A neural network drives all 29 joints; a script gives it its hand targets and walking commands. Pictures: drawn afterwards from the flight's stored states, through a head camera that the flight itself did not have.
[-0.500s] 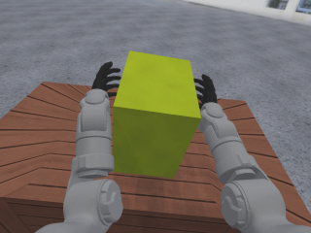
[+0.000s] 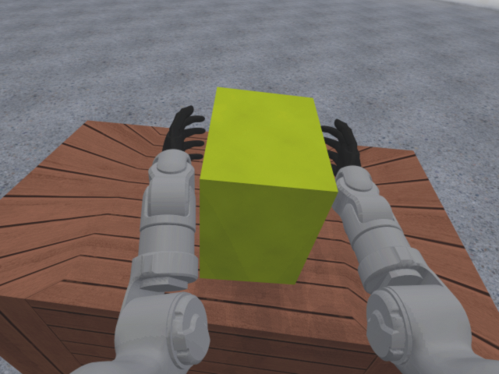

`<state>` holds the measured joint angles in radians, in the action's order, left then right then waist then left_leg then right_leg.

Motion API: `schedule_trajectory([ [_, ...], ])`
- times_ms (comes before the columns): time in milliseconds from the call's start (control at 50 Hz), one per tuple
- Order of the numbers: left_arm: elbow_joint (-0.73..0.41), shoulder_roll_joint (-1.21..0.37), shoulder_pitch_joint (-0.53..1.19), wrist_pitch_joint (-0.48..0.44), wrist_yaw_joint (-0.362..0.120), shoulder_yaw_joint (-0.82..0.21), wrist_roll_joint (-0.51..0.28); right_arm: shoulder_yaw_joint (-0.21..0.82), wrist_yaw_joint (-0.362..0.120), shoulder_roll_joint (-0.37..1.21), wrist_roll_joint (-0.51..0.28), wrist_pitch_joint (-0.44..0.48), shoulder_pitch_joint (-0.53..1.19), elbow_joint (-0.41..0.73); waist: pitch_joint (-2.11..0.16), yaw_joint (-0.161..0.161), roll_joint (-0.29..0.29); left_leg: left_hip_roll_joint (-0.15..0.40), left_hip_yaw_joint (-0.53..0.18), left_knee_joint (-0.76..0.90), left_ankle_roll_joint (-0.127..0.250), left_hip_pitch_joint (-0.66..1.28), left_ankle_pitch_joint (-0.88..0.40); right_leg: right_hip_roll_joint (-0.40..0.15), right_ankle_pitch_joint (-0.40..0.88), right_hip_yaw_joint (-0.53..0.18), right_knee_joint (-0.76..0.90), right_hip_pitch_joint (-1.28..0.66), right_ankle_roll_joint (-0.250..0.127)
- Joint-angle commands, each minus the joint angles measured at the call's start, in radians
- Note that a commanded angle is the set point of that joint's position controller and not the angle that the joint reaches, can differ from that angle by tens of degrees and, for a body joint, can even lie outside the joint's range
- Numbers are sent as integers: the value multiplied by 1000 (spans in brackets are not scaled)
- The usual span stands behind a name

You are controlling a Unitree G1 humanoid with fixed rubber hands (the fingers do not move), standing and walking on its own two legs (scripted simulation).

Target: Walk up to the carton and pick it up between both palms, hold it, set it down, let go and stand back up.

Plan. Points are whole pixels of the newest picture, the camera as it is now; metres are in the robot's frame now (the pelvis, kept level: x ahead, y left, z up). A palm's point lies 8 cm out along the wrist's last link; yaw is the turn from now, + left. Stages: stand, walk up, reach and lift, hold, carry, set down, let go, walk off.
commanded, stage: set down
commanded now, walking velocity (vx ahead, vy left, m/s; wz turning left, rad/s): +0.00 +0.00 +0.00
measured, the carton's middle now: (256, 187) +0.43 +0.05 +0.11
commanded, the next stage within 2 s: none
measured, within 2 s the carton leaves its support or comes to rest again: rests again in 1.90 s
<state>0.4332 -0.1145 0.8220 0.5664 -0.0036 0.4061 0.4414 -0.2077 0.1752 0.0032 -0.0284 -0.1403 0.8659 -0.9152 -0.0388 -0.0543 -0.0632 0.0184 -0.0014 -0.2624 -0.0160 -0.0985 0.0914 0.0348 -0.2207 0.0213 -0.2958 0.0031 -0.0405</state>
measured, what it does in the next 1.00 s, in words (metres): stands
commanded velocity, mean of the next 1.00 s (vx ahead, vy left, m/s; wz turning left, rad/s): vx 0.00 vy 0.00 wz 0.00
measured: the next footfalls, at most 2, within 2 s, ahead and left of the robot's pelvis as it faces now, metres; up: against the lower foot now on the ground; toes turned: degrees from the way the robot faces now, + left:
none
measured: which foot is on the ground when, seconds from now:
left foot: down 0.00-1.00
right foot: down 0.00-1.00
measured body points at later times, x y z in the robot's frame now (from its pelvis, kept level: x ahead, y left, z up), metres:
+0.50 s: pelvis +0.00 +0.00 +0.00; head -0.01 +0.03 +0.45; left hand +0.39 +0.17 +0.14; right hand +0.43 -0.10 +0.14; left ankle +0.04 +0.14 -0.75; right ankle -0.03 -0.08 -0.75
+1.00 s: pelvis +0.01 -0.01 +0.00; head +0.05 +0.01 +0.45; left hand +0.39 +0.20 +0.08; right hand +0.46 -0.07 +0.10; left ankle +0.04 +0.14 -0.75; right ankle -0.03 -0.08 -0.75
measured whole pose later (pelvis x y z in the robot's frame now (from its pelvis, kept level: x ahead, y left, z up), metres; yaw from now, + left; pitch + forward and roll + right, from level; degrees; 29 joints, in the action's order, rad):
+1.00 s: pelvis +0.01 -0.01 +0.00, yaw +0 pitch +7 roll +0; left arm 0.52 -0.15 0.63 0.22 0.08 0.43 0.34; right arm -0.26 0.12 0.02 0.15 0.12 0.85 -1.06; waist -0.06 -0.12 -0.05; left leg 0.05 0.02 -0.26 -0.04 -0.31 0.07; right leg 0.05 -0.19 0.06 -0.27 0.20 -0.06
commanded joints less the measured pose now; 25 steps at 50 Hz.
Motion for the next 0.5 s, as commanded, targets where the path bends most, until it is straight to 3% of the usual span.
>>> schedule_trajectory([
  [0, -15, -463, 519, -80, -136, -242, -77, 195, -126, 486, 25, 125, 765, 208, -258, -4, 16, -24, 90, -6, 47, 150, -117, -30, 248, 40, 45, -16, 118],
  [20, -49, -479, 529, -100, -137, -256, -85, 200, -126, 473, 35, 148, 779, 244, -322, 2, 9, -24, 89, -24, 29, 167, -191, -24, 328, 47, 33, -58, 112],
  [40, -80, -487, 513, -113, -139, -285, -97, 262, -116, 492, 7, 176, 791, 284, -385, -5, 42, -39, 94, -64, 20, 177, -298, -43, 553, 34, -7, -127, 119],
  [60, -75, -493, 508, -135, -135, -310, -111, 257, -117, 490, 15, 185, 754, 250, -407, 49, -6, -32, 71, -53, 11, 168, -315, -18, 581, 50, -14, -145, 123],
  [80, -115, -504, 511, -162, -139, -355, -125, 292, -114, 503, 1, 208, 750, 287, -458, 58, 34, -37, 76, -79, 1, 191, -373, -23, 649, 49, -15, -157, 125],
  [100, -128, -524, 496, -178, -136, -389, -139, 317, -108, 506, -7, 237, 765, 336, -493, 44, 57, -33, 63, -90, -6, 190, -419, -29, 717, 44, -27, -185, 116],
  [120, -186, -530, 508, -202, -128, -403, -157, 335, -107, 510, -3, 243, 745, 317, -523, 52, 70, -31, 57, -92, -20, 193, -440, -31, 743, 56, -28, -187, 118],
  [140, -180, -535, 508, -213, -122, -441, -161, 344, -109, 518, -16, 253, 731, 316, -517, 59, 96, -30, 60, -98, -30, 227, -502, -11, 708, 71, -23, -151, 111],
  [160, -159, -537, 483, -221, -110, -445, -166, 351, -115, 490, -20, 258, 727, 335, -524, 39, 108, -20, 58, -105, -32, 255, -515, -8, 657, 70, -17, -123, 100],
  [180, -144, -549, 455, -213, -102, -482, -168, 327, -114, 479, -2, 257, 711, 324, -508, 68, 113, -14, 48, -104, -36, 285, -516, 2, 596, 79, 5, -78, 90],
  [220, -193, -544, 479, -216, -83, -525, -190, 333, -116, 457, 7, 252, 716, 325, -499, 79, 105, -11, 35, -97, -36, 313, -444, 7, 440, 95, 28, -24, 81],
  [240, -254, -570, 543, -230, -69, -578, -220, 363, -121, 470, -4, 258, 724, 372, -573, 78, 111, -5, 42, -105, -45, 360, -474, 22, 401, 110, 28, 7, 76],
  [280, -289, -572, 586, -242, -34, -586, -227, 350, -134, 486, -5, 242, 745, 347, -599, 62, 132, 4, 26, -123, -55, 414, -508, 21, 362, 108, 40, 76, 71],
  [300, -299, -592, 604, -249, -23, -619, -245, 366, -141, 500, -10, 249, 768, 366, -622, 47, 123, 1, 39, -133, -55, 414, -519, 31, 346, 116, 37, 75, 59],
  [320, -281, -612, 602, -250, -14, -635, -257, 350, -143, 492, -7, 254, 788, 402, -637, 39, 150, -1, 42, -138, -59, 401, -508, 28, 315, 105, 38, 81, 51],
  [380, -232, -579, 547, -242, 7, -583, -209, 354, -156, 489, -12, 241, 757, 329, -587, 11, 123, 5, 47, -117, -37, 352, -436, 18, 333, 84, 33, 82, 59],
  [460, -49, -525, 495, -213, -16, -405, -113, 271, -187, 469, 14, 209, 696, 141, -394, -58, 87, 3, 75, -33, 5, 214, -244, -14, 179, 51, 56, 62, 67],
  [480, -50, -516, 527, -214, -19, -384, -108, 235, -195, 463, 36, 209, 704, 118, -399, -53, 87, -2, 84, -13, 17, 178, -211, -18, 173, 48, 55, 64, 70],
])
